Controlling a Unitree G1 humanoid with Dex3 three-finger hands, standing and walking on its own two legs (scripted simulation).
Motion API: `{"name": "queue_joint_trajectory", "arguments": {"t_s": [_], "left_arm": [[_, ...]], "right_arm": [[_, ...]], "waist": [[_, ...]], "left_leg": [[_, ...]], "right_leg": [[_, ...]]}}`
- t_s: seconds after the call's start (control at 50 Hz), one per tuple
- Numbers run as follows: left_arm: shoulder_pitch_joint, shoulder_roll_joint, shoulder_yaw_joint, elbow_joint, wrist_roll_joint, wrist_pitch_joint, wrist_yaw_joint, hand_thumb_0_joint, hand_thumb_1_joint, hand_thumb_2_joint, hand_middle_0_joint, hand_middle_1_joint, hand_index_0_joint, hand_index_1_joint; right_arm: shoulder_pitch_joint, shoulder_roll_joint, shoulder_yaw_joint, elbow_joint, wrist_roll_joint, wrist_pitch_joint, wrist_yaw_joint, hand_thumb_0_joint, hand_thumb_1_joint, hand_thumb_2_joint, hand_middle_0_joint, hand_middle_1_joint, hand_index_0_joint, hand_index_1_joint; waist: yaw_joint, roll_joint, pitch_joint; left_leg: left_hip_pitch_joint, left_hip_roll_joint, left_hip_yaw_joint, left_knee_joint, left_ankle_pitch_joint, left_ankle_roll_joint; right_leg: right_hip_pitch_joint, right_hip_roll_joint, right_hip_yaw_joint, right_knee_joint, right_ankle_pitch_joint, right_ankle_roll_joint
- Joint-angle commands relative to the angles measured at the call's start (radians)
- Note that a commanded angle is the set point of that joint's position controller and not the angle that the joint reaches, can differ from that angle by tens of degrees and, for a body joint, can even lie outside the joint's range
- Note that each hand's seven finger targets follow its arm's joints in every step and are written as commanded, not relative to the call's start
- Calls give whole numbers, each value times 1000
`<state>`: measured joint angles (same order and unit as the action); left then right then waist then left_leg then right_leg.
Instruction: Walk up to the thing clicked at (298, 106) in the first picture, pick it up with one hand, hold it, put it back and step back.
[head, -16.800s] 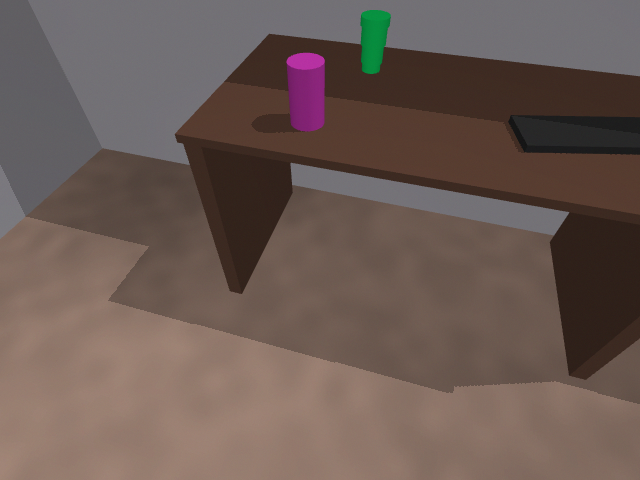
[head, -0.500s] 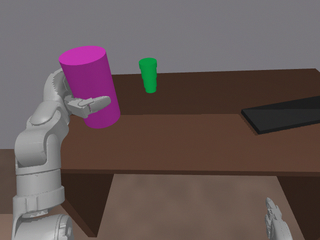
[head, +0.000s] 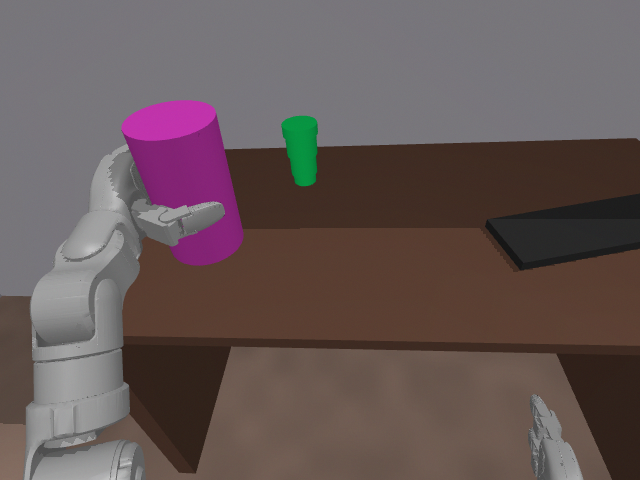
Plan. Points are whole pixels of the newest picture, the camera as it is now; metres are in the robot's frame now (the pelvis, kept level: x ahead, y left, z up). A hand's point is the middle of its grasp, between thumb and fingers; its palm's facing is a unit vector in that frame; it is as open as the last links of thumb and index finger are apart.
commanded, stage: hold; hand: left
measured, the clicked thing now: (191, 186) +0.34 +0.16 +0.26
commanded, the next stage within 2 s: crouch in 1.36 s
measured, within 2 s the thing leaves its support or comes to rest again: neither
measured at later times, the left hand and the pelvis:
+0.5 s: hand (182, 180) +0.35 +0.17 +0.26, palm faces +0.09 -1.00 +0.01, open 11.6 cm; pelvis +0.00 +0.00 +0.00, yaw +0 degrees
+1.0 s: hand (188, 179) +0.35 +0.16 +0.26, palm faces +0.08 -1.00 +0.01, open 11.6 cm; pelvis +0.00 +0.00 +0.00, yaw +0 degrees
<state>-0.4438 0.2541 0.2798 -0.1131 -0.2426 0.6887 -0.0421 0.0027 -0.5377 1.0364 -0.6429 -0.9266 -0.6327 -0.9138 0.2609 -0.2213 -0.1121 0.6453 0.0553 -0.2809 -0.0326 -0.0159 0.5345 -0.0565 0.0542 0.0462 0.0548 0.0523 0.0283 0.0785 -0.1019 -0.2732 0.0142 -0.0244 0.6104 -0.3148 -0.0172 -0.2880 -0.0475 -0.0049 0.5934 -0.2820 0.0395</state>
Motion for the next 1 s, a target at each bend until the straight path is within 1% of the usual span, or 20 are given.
{"name": "queue_joint_trajectory", "arguments": {"t_s": [0.0,0.02,0.1,0.14,0.16,0.22,0.28,0.42,0.46,0.48,0.54,0.58,0.6,0.7,0.8,0.84,0.86,0.88,0.94,0.98], "left_arm": [[-504,218,92,-196,-12,-96,13,0,63,1246,-1239,-1401,-1267,-1400],[-520,208,75,-224,-10,-101,12,0,64,1254,-1239,-1405,-1265,-1406],[-537,235,99,-195,-10,-111,15,0,50,1258,-1257,-1422,-1286,-1421],[-529,213,75,-184,-7,-111,13,0,53,1247,-1255,-1410,-1282,-1411],[-524,216,82,-181,-8,-113,11,0,61,1256,-1257,-1414,-1283,-1416],[-533,249,101,-185,-6,-115,8,0,51,1274,-1276,-1440,-1303,-1441],[-537,224,85,-188,-8,-108,10,0,44,1261,-1263,-1423,-1290,-1424],[-524,227,86,-196,-9,-105,0,0,81,1264,-1252,-1417,-1280,-1416],[-532,211,68,-194,-9,-100,-2,0,84,1268,-1266,-1424,-1293,-1424],[-532,218,79,-199,-10,-102,2,0,93,1278,-1256,-1422,-1283,-1423],[-567,238,91,-211,-6,-103,11,0,68,1266,-1248,-1413,-1274,-1415],[-596,225,71,-229,-2,-105,19,0,67,1273,-1236,-1412,-1264,-1413],[-599,237,91,-195,-6,-102,23,0,55,1271,-1240,-1414,-1267,-1416],[-567,210,62,-164,-2,-100,17,0,65,1261,-1246,-1410,-1273,-1410],[-528,217,80,-140,-7,-86,8,0,59,1273,-1242,-1420,-1271,-1420],[-565,197,53,-186,-4,-85,12,0,62,1272,-1244,-1417,-1273,-1416],[-564,201,60,-193,-3,-86,14,0,62,1278,-1245,-1420,-1273,-1422],[-530,195,62,-151,-5,-80,17,0,56,1279,-1244,-1422,-1271,-1423],[-587,221,74,-223,-1,-93,26,0,70,1274,-1239,-1414,-1266,-1415],[-588,244,97,-210,-3,-95,31,0,54,1279,-1230,-1415,-1257,-1417]], "right_arm": [[-133,-114,-42,-170,4,-65,-9,0,544,-53,49,50,49,50],[-139,-109,-38,-161,4,-63,-11,0,544,-54,49,50,49,50],[-131,-104,-32,-176,5,-66,-12,0,544,-54,49,50,49,50],[-141,-119,-44,-190,5,-68,-13,0,541,-54,49,50,49,50],[-130,-102,-26,-171,5,-64,-10,0,542,-54,49,50,49,50],[-135,-113,-37,-192,7,-64,-8,0,543,-54,49,50,49,50],[-139,-101,-28,-179,6,-60,-6,0,544,-53,49,50,49,50],[-132,-118,-42,-176,6,-62,-4,0,545,-54,49,50,49,50],[-123,-114,-33,-191,6,-61,-5,0,543,-54,49,50,49,50],[-127,-106,-27,-180,6,-59,-4,0,546,-54,49,50,49,50],[-131,-120,-43,-164,4,-60,-7,0,543,-55,49,50,49,50],[-144,-106,-34,-169,5,-63,-5,0,549,-54,49,50,49,50],[-142,-127,-48,-175,3,-65,-8,0,542,-56,49,50,49,50],[-129,-96,-27,-159,7,-66,-6,0,544,-54,49,50,49,50],[-128,-118,-44,-176,8,-65,4,0,545,-54,49,50,49,50],[-144,-98,-23,-200,9,-64,10,0,546,-54,49,50,49,50],[-139,-105,-31,-200,8,-61,8,0,543,-55,49,50,49,50],[-139,-109,-37,-178,9,-59,9,0,546,-54,49,50,49,50],[-144,-107,-33,-187,4,-61,8,0,549,-53,49,50,49,50],[-130,-117,-48,-167,4,-60,3,0,544,-55,49,50,49,50]], "waist": [[-12,-73,-174],[-12,-50,-182],[-4,-85,-199],[-10,-70,-190],[-1,-65,-182],[2,-69,-206],[4,-58,-189],[-5,-70,-186],[-21,-84,-198],[-7,-76,-184],[-13,-61,-213],[-8,-48,-206],[-16,-70,-199],[-5,-45,-178],[-9,-80,-169],[0,-45,-188],[0,-49,-200],[-1,-63,-150],[-2,-49,-224],[-15,-65,-210]], "left_leg": [[65,-30,32,-94,161,19],[68,-33,34,-93,165,19],[68,-34,36,-85,183,24],[77,-31,35,-89,183,20],[63,-30,32,-89,183,19],[67,-33,37,-83,199,23],[63,-34,40,-83,201,21],[69,-31,38,-91,176,22],[83,-31,37,-89,180,25],[72,-31,36,-94,175,23],[91,-31,38,-87,197,22],[82,-30,37,-93,196,19],[86,-24,29,-96,187,19],[69,-28,34,-101,179,16],[69,-23,31,-100,183,20],[77,-16,19,-114,186,11],[83,-14,16,-114,184,10],[60,-15,15,-117,161,12],[83,-26,34,-103,175,18],[79,-32,41,-95,166,24]], "right_leg": [[28,40,-63,-97,132,-23],[27,38,-62,-97,137,-25],[45,35,-61,-95,150,-23],[33,39,-63,-91,151,-25],[34,39,-66,-93,150,-26],[53,35,-61,-91,166,-26],[44,36,-62,-93,162,-26],[29,40,-63,-99,140,-26],[33,40,-62,-101,151,-23],[33,40,-63,-101,145,-25],[38,39,-61,-94,164,-25],[37,41,-63,-93,163,-28],[38,42,-65,-94,158,-25],[23,43,-68,-96,143,-30],[33,44,-66,-99,151,-27],[36,47,-69,-92,153,-32],[40,46,-67,-93,151,-32],[27,46,-68,-96,134,-30],[50,42,-62,-100,143,-30],[44,39,-57,-107,138,-25]]}}
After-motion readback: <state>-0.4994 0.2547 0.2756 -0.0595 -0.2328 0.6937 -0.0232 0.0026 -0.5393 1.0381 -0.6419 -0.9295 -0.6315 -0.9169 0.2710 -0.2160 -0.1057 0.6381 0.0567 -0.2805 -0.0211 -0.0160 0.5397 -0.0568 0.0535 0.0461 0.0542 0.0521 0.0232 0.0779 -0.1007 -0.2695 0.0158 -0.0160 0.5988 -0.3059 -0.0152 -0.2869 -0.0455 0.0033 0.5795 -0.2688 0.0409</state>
